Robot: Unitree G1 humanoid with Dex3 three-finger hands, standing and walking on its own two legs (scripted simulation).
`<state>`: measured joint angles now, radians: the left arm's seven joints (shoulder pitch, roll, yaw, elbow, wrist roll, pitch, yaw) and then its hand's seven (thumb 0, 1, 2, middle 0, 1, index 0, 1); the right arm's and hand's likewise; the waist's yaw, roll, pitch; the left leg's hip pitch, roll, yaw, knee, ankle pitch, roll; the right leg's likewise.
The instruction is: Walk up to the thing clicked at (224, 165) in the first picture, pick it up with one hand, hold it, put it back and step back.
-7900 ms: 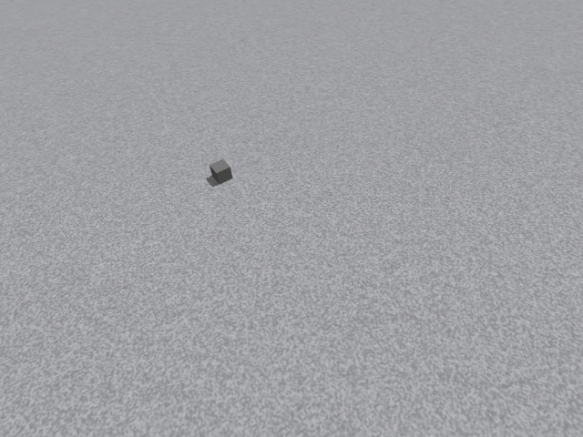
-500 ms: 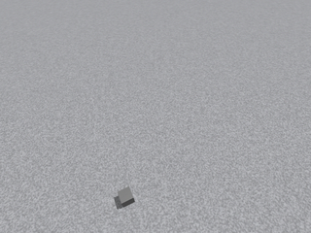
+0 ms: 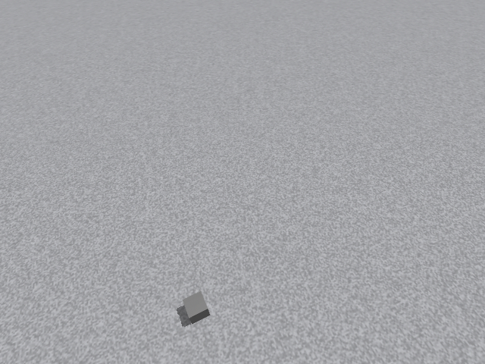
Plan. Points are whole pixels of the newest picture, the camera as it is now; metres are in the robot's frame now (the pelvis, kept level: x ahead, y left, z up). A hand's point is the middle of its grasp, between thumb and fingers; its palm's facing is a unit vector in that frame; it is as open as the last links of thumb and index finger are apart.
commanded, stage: stand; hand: left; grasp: from above
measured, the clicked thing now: (196, 307) +0.45 +0.23 -0.74
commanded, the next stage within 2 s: rise first in 0.48 s
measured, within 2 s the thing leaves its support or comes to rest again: neither
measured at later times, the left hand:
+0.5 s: hand out of the picture +0.07 +0.26 -0.16, palm faces -0.03 -0.94 -0.34, open 7.4 cm
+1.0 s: hand out of the picture +0.15 +0.25 -0.19, palm faces -0.06 -0.91 -0.40, open 12.1 cm
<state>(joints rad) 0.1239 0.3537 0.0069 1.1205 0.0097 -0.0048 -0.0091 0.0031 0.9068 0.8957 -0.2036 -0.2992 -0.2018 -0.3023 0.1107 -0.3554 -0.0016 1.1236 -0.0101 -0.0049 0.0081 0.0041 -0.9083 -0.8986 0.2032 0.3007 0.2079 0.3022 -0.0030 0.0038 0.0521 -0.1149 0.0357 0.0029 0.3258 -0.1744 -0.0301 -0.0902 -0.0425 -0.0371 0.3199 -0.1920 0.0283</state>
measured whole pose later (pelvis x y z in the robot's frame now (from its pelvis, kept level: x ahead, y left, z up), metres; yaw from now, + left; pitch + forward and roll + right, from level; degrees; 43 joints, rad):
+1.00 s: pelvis -0.01 +0.00 -0.03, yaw -1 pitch +9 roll -1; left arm 0.01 0.32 0.16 0.90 0.15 0.14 0.01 0.00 -0.14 0.93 -0.14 -0.96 -0.15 -0.95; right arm 0.25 -0.24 -0.03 0.69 0.02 -0.05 -0.01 0.01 -0.99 -0.92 0.20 0.30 0.21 0.30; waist -0.04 0.00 -0.03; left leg -0.55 0.05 0.01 0.73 -0.34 -0.03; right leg -0.52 -0.04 -0.01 0.71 -0.35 0.03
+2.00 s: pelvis -0.06 +0.00 -0.24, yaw -1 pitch +31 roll -2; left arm -0.21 0.41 0.12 0.77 0.65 0.12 0.23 -0.01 -0.51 0.98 -0.08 -1.07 -0.08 -1.07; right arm 0.08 -0.29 -0.05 0.66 -0.01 -0.21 -0.01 0.01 -0.90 -0.90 0.20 0.30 0.21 0.30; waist -0.04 0.01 -0.19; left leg -1.61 0.04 -0.05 1.70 -0.64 -0.04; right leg -1.58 -0.04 0.00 1.69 -0.66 0.03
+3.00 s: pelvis -0.10 +0.01 -0.43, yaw -7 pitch +34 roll -6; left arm -1.01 0.70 0.27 1.55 0.97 0.13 0.47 0.00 -0.53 0.97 -0.11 -1.10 -0.12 -1.08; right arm 0.15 -0.27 0.03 0.84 -0.15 -0.21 0.19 0.00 -0.92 -0.90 0.20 0.30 0.21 0.30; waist -0.21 0.01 -0.05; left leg -2.27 0.04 -0.14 2.34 -0.67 -0.03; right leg -2.21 0.01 -0.01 2.28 -0.68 0.05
